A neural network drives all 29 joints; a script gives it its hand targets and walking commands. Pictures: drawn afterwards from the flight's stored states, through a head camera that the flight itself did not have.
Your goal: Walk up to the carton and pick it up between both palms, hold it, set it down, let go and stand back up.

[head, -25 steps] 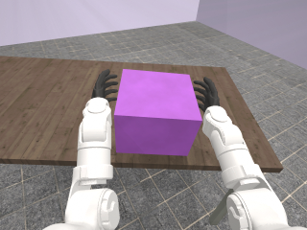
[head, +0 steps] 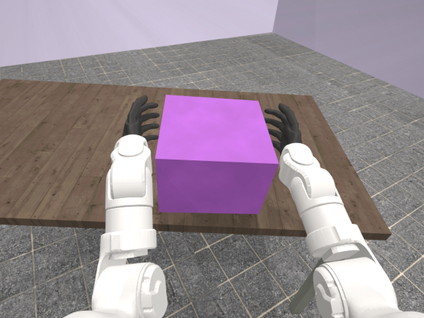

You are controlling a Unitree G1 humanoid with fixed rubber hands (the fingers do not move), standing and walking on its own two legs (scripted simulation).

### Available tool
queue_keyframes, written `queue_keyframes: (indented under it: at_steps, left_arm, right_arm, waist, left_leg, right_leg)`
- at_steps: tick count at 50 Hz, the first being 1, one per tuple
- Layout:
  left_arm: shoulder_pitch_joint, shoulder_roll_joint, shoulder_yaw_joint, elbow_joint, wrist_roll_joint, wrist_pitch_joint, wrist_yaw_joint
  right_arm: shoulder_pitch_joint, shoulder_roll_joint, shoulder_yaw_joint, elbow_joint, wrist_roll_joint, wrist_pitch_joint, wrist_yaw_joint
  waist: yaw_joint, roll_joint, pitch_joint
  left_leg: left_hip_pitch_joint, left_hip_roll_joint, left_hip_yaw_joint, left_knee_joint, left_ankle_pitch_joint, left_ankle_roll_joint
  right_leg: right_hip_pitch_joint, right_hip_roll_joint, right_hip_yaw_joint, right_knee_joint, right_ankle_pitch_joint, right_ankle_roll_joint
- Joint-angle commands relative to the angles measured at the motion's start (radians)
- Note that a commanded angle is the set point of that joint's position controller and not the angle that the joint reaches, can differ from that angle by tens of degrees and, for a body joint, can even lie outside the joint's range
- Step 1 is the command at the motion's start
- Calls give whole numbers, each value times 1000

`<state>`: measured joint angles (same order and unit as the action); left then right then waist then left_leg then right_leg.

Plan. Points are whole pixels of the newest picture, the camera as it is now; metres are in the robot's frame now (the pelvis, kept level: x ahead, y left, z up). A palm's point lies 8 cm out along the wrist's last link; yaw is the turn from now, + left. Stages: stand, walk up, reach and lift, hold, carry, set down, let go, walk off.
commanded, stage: hold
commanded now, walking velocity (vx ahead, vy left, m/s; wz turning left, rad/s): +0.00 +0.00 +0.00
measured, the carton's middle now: (211, 153) +0.38 +0.01 +0.14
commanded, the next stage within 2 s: none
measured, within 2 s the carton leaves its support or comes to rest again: neither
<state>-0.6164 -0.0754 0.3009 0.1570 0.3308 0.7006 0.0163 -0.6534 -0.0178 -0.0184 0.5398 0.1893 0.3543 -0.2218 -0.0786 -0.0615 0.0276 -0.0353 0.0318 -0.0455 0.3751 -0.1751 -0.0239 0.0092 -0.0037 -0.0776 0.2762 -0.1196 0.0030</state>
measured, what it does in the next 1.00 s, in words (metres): stands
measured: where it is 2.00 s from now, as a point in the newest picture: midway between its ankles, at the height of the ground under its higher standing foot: outside the picture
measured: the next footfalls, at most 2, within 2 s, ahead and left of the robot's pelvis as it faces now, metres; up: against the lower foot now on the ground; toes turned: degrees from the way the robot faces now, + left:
none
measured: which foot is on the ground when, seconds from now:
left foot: down 0.00-1.00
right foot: down 0.00-1.00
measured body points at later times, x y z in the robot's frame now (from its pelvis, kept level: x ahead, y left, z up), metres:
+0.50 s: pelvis +0.00 +0.00 +0.00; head -0.05 +0.04 +0.45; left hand +0.38 +0.15 +0.19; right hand +0.37 -0.14 +0.18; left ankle +0.03 +0.13 -0.75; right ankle +0.03 -0.12 -0.75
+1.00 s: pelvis +0.01 +0.00 +0.00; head -0.04 +0.04 +0.45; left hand +0.38 +0.15 +0.19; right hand +0.37 -0.14 +0.18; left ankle +0.03 +0.13 -0.75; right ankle +0.03 -0.12 -0.75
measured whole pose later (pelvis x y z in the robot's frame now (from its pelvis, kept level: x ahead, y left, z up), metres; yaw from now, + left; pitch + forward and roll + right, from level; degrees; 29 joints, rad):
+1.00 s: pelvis +0.01 +0.00 +0.00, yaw +0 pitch -9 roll -1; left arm -0.60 -0.08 0.29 0.11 0.35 0.71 0.00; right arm -0.63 -0.02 -0.01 0.49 0.19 0.34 -0.23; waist -0.07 -0.06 0.05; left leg -0.03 0.03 -0.04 0.37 -0.18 -0.02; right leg 0.02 0.00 -0.07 0.27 -0.12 0.01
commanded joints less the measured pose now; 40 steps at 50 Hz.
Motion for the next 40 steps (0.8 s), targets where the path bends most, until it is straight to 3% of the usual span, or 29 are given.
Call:
queue_keyframes:
  at_steps: [1,10,15,20,23,30,40]
  left_arm:
    - [-673,-595,-570,-96,-184,-56,-157]
    - [-674,-575,-516,-59,-152,-51,-170]
    - [-659,-589,-558,-113,-181,-62,-161]
    - [-658,-565,-530,-75,-153,-52,-165]
    - [-649,-582,-540,-78,-161,-49,-165]
    - [-628,-581,-554,-114,-162,-50,-162]
    - [-640,-579,-572,-144,-166,-48,-161]
  right_arm:
    - [-906,593,373,-424,81,-112,106]
    - [-899,590,336,-358,57,-107,111]
    - [-900,599,385,-436,85,-119,106]
    - [-867,584,354,-361,59,-103,108]
    - [-906,584,355,-418,66,-118,110]
    - [-851,576,368,-396,75,-112,105]
    - [-852,566,372,-422,72,-114,108]
  waist:
    - [-19,110,-459]
    - [-8,97,-405]
    - [-5,95,-495]
    - [-12,90,-407]
    - [-10,97,-438]
    - [-17,108,-435]
    - [-19,113,-433]
  left_leg:
    - [90,-82,45,-39,201,-11]
    - [71,-78,53,-62,153,-2]
    - [110,-80,48,-31,257,-11]
    - [74,-77,49,-59,156,-5]
    - [86,-79,51,-51,181,-6]
    - [118,-74,48,-34,265,-18]
    - [112,-74,48,-37,249,-23]
  right_leg:
    - [93,61,1,-26,102,31]
    - [87,55,-2,-35,45,30]
    - [114,65,-2,-21,139,32]
    - [87,59,-5,-31,47,29]
    - [99,59,-5,-28,69,29]
    - [100,66,-8,-26,126,27]
    - [101,66,-9,-24,104,26]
